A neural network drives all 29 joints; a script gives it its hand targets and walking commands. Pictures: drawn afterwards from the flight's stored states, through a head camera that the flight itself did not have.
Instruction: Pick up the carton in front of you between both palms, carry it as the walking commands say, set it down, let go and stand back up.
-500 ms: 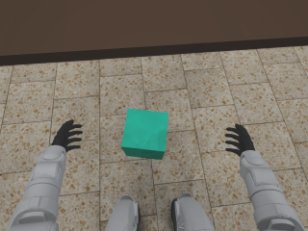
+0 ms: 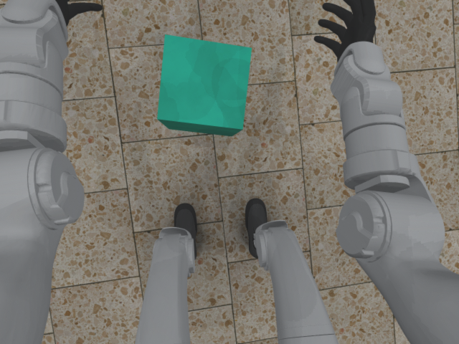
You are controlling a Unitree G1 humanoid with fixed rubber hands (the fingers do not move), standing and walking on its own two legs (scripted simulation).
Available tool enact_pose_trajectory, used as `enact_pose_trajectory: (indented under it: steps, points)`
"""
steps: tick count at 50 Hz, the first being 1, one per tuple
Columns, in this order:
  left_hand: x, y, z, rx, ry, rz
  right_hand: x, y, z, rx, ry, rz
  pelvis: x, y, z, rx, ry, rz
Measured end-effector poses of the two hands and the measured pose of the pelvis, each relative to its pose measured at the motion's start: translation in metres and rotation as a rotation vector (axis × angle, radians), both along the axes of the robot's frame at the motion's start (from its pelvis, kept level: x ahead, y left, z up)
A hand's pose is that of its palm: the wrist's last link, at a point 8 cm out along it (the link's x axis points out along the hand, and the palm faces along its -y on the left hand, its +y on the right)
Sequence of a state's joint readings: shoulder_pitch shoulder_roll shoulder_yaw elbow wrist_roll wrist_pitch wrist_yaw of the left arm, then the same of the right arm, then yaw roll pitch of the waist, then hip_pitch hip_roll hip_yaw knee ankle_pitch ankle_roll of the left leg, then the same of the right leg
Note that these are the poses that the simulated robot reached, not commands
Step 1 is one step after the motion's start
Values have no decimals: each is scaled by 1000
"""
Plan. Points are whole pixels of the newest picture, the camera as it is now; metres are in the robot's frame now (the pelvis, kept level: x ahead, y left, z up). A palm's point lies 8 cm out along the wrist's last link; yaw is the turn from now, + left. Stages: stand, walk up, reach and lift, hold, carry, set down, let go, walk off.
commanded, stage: reach and lift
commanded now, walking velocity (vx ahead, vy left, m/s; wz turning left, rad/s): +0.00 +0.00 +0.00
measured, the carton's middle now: (204, 94) +0.56 +0.01 -0.54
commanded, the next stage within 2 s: none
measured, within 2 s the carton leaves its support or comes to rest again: leaves its support in 1.82 s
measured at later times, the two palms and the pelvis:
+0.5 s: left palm (110, 64) +0.57 +0.20 -0.30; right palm (296, 79) +0.53 -0.17 -0.29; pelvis +0.02 -0.02 -0.13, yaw -2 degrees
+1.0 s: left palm (138, 86) +0.57 +0.18 -0.47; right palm (276, 100) +0.52 -0.18 -0.46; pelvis -0.03 -0.01 -0.28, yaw -2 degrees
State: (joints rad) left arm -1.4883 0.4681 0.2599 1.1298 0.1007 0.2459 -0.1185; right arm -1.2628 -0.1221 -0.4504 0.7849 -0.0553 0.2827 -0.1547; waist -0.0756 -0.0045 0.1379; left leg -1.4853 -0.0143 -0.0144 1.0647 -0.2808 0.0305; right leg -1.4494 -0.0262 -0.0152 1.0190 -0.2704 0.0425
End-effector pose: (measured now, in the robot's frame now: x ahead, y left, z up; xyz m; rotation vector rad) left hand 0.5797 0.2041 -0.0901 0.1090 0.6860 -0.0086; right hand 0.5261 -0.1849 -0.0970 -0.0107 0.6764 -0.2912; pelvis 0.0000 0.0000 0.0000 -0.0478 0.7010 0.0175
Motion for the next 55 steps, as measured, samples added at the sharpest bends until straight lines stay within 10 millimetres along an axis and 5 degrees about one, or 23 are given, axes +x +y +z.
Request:
enact_pose_trajectory:
  steps: [6, 14, 21, 32, 39, 48, 55]
  points:
    - [20, -5, -24, -4, -20, -6, 19, 5, -22, -3, -22, 5, 19, -1, 1, -2, 85, -6]
    - [12, -14, -78, -15, 15, 15, 12, 5, -75, 10, 8, 1, 36, -5, -21, -10, 192, -4]
    - [-4, -10, -158, 1, 36, 54, 5, 8, -152, 17, 31, 22, 30, -13, -81, -17, 245, -2]
    - [-9, -3, -273, 20, -9, 59, 5, 8, -261, 2, 21, 47, -8, -20, -198, -31, 142, -5]
    - [-6, -12, -313, 7, 13, 42, 2, 6, -303, 24, 40, 33, -29, -15, -245, -39, 34, -14]
    - [-10, -18, -370, 13, 59, 19, -1, 10, -361, 41, 74, 52, -34, -9, -277, -34, -80, -23]
    - [3, -22, -376, 6, 33, 16, 8, 6, -370, 28, 64, 52, -21, -10, -287, -32, -90, -26]
